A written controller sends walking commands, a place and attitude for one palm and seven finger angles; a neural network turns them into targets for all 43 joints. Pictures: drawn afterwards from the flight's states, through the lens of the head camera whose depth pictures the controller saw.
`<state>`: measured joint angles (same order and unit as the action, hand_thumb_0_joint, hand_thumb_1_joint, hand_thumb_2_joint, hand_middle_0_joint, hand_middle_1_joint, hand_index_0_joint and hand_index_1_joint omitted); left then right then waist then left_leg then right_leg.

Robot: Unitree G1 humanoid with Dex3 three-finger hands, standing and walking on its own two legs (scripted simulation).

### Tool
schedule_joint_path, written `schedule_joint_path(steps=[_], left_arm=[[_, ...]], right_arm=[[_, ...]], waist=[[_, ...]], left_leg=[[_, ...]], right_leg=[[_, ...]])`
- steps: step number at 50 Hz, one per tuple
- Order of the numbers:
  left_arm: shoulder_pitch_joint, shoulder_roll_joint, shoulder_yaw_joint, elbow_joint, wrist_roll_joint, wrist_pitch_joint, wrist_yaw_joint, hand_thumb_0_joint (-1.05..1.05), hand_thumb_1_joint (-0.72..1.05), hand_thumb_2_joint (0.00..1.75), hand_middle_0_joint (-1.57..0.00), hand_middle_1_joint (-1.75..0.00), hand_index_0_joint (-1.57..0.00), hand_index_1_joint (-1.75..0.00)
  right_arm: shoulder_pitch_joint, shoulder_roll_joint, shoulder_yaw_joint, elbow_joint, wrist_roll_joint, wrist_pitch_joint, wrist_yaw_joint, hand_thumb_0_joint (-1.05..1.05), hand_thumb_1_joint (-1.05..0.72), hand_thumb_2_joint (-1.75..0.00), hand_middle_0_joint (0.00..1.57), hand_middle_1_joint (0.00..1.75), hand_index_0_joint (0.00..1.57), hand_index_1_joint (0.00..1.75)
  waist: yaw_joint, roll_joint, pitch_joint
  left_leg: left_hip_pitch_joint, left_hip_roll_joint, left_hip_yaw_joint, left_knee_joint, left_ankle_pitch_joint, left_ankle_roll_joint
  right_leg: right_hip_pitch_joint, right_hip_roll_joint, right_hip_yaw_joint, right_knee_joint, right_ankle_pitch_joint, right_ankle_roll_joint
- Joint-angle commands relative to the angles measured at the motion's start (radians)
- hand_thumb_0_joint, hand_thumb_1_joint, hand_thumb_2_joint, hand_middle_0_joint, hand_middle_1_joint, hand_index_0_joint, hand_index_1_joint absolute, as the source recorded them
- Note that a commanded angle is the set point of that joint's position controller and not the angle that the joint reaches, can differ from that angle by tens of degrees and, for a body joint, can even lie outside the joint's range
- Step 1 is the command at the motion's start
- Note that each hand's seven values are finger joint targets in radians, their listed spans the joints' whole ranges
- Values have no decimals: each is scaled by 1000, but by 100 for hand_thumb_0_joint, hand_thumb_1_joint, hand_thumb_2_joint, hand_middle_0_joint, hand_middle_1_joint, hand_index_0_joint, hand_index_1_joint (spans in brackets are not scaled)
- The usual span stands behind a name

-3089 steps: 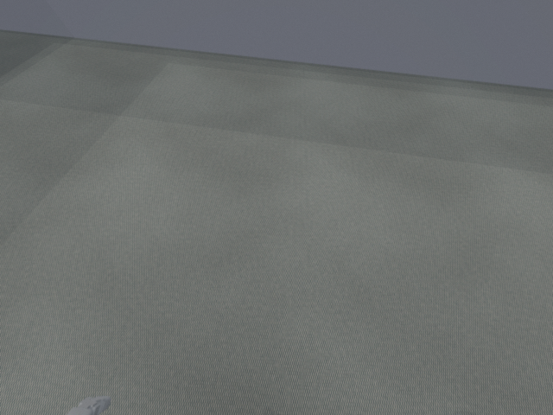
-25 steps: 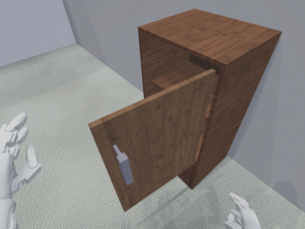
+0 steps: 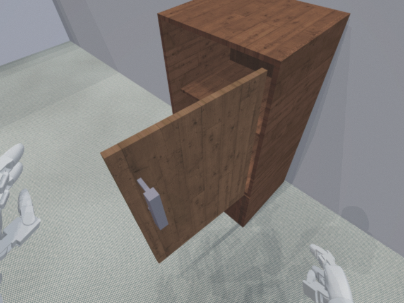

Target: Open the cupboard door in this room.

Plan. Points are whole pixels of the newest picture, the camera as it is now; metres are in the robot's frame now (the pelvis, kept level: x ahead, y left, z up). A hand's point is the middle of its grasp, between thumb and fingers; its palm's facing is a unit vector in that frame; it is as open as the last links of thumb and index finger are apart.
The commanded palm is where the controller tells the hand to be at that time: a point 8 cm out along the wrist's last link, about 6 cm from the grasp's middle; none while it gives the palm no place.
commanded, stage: step back with the hand held close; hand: left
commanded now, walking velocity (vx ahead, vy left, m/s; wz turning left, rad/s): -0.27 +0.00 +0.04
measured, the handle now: (151, 203) +0.33 +0.14 -0.02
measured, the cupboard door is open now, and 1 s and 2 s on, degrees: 84 84 84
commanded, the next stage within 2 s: stop stepping back and stand still in 1.06 s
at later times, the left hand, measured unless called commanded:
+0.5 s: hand out of the picture +0.12 +0.28 +0.16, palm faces +0.49 -0.73 -0.48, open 7.4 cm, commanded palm +0.06 +0.32 +0.17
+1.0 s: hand out of the picture +0.09 +0.25 +0.15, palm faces +0.38 -0.81 -0.45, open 7.4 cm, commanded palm +0.02 +0.29 +0.17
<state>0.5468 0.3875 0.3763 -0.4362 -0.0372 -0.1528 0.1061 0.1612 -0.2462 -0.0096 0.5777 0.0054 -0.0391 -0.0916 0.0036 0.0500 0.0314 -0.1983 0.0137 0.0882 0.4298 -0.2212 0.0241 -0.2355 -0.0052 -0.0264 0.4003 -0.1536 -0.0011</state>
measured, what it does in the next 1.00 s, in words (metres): walks backwards: right foot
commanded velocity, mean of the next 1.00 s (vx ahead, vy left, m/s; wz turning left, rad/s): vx -0.34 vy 0.00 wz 0.00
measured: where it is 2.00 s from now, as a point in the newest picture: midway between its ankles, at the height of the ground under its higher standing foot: outside the picture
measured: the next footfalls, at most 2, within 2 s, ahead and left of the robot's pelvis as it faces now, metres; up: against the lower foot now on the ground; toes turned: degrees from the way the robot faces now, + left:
right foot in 0.90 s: -0.20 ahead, -0.11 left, +0.00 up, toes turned -3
left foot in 1.54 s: -0.22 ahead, +0.12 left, +0.00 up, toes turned +2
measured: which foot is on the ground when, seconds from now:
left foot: down 0.00-1.00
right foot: down 0.00-0.68, up 0.70-0.88, down 0.90-1.00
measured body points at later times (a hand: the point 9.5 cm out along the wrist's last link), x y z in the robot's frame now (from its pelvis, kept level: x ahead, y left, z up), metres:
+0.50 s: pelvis -0.07 +0.01 -0.02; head -0.05 +0.02 +0.43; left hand +0.09 +0.32 +0.18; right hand +0.11 -0.22 -0.10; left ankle +0.01 +0.10 -0.74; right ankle +0.04 -0.12 -0.74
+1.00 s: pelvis -0.13 +0.00 -0.01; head -0.09 +0.02 +0.44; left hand +0.06 +0.29 +0.17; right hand +0.06 -0.22 -0.09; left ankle -0.04 +0.09 -0.74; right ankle -0.20 -0.11 -0.74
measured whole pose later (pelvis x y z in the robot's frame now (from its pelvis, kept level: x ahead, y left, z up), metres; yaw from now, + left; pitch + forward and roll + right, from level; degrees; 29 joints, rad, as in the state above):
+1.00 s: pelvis -0.13 +0.00 -0.01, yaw -1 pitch +3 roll -2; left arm 0.50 0.40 0.40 -0.53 -0.03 -0.23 0.14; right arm 0.11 -0.17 0.01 0.66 -0.01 -0.10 -0.07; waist 0.03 0.00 0.04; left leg -0.47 0.04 0.05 0.56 -0.14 0.01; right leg -0.16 0.08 0.04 0.45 -0.34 -0.02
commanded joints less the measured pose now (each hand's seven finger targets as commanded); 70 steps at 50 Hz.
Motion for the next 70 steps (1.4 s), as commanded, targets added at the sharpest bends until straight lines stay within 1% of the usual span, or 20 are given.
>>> schedule_joint_path(steps=[1,20,29,34,37,40,42,46,48,50,52,53,54,55,58,63,64,65,66,70], left_arm=[[-14,225,183,-236,-2,-70,48,0,90,90,-20,-30,-20,-30],[-95,178,182,-295,49,-132,75,0,90,90,-20,-30,-20,-30],[-76,202,190,-305,23,-145,85,0,90,90,-20,-30,-20,-30],[-40,206,245,-340,39,-159,87,0,90,90,-20,-30,-20,-30],[-8,201,244,-313,30,-159,80,0,90,90,-20,-30,-20,-30],[16,170,183,-311,2,-148,82,0,90,90,-20,-30,-20,-30],[-37,167,146,-334,-6,-151,73,0,90,90,-20,-30,-20,-30],[-137,241,152,-291,1,-162,63,0,90,90,-20,-30,-20,-30],[-117,266,177,-289,5,-131,58,0,90,90,-20,-30,-20,-30],[-29,281,211,-281,0,-113,47,0,90,90,-20,-30,-20,-30],[13,293,225,-313,-14,-108,37,0,90,90,-20,-30,-20,-30],[59,298,235,-338,-31,-111,32,0,90,90,-20,-30,-20,-30],[104,287,233,-346,-44,-110,22,0,90,90,-20,-30,-20,-30],[121,263,221,-360,-44,-107,18,0,90,90,-20,-30,-20,-30],[125,235,198,-358,-42,-86,38,0,90,90,-20,-30,-20,-30],[120,241,210,-321,-41,-40,75,0,90,90,-20,-30,-20,-30],[101,264,214,-324,-30,-37,76,0,90,90,-20,-30,-20,-30],[81,299,228,-338,-24,-46,75,0,90,90,-20,-30,-20,-30],[-5,325,271,-362,-23,-64,85,0,90,90,-20,-30,-20,-30],[-115,187,122,-180,9,-55,76,0,90,90,-20,-30,-20,-30]], right_arm=[[-97,-102,-43,-172,1,-35,-11,0,-90,-90,20,30,20,30],[-41,-116,-48,-178,-6,-106,-8,0,-90,-90,20,30,20,30],[-27,-96,-43,-137,-12,-104,5,0,-90,-90,20,30,20,30],[-63,-111,-52,-152,-15,-114,-6,0,-90,-90,20,30,20,30],[-62,-98,-66,-136,-23,-137,1,0,-90,-90,20,30,20,30],[-42,-79,-58,-86,-38,-155,15,0,-90,-90,20,30,20,30],[-53,-81,-49,-55,-41,-160,22,0,-90,-90,20,30,20,30],[-75,-49,-32,-39,-29,-117,9,0,-90,-90,20,30,20,30],[-118,-60,-38,-91,0,-115,-1,0,-90,-90,20,30,20,30],[-125,-54,-16,-120,0,-94,-10,0,-90,-90,20,30,20,30],[-111,-77,-11,-126,0,-77,-12,0,-90,-90,20,30,20,30],[-95,-85,-22,-129,0,-81,-2,0,-90,-90,20,30,20,30],[-90,-84,-36,-136,-9,-92,14,0,-90,-90,20,30,20,30],[-82,-90,-44,-129,-24,-110,27,0,-90,-90,20,30,20,30],[-71,-95,-43,-115,-18,-142,33,0,-90,-90,20,30,20,30],[-84,-105,-43,-146,-15,-116,10,0,-90,-90,20,30,20,30],[-84,-91,-46,-147,-11,-104,8,0,-90,-90,20,30,20,30],[-70,-82,-49,-129,-13,-92,7,0,-90,-90,20,30,20,30],[-61,-99,-44,-101,-46,-85,12,0,-90,-90,20,30,20,30],[-36,-80,-30,-61,-12,-119,-18,0,-90,-90,20,30,20,30]], waist=[[16,-12,-179],[-3,23,-52],[-16,-101,-92],[4,182,-141],[-2,117,-123],[-2,121,-137],[2,169,-163],[-11,-113,-225],[2,-250,-244],[6,-157,-214],[10,8,-272],[19,125,-353],[25,222,-385],[37,235,-353],[15,127,-255],[-3,165,-105],[-14,3,-80],[-12,-233,-69],[-8,-200,-38],[-32,-154,-34]], left_leg=[[-40,59,-86,-48,183,9],[-506,132,-207,-108,-482,80],[-236,29,-146,133,-305,21],[-597,273,-381,-257,-513,126],[-506,325,-388,-239,-393,163],[-188,274,-335,-209,-140,113],[-41,252,-281,-148,95,72],[78,78,-54,184,164,-34],[-54,-4,-31,227,14,-19],[-97,-11,-37,120,130,-17],[75,52,-102,3,657,7],[230,140,-186,-21,886,48],[233,234,-257,-89,882,89],[122,281,-287,-146,682,120],[53,281,-251,-192,437,134],[-310,118,-117,-265,-399,-2],[-239,21,-45,-33,-347,-42],[-93,-57,-52,385,-199,-64],[-149,-33,-121,602,-158,-57],[-184,18,-78,467,-104,-37]], right_leg=[[113,-65,84,11,259,-5],[149,-20,118,195,-112,2],[-155,-126,239,-10,-208,-57],[221,73,49,483,-63,28],[114,96,83,605,-264,17],[-40,69,41,330,-375,-9],[-40,45,40,73,-290,-20],[-85,-207,257,-86,526,-65],[61,-169,158,-4,854,28],[122,-132,124,65,919,11],[64,-29,56,144,713,43],[-27,40,30,239,262,50],[-58,77,50,342,-244,30],[-27,90,66,454,-407,12],[-75,61,56,484,-351,15],[203,81,-90,59,-324,-23],[62,-24,33,-142,-410,-56],[-272,-273,393,-358,-619,-145],[-374,-394,461,-372,-488,-214],[-193,-225,197,-217,-362,-100]])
